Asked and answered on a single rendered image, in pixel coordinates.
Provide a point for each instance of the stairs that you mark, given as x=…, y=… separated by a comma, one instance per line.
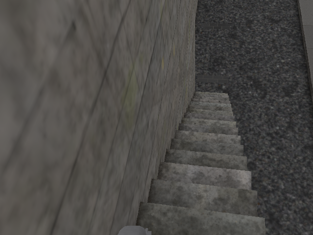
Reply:
x=203, y=186

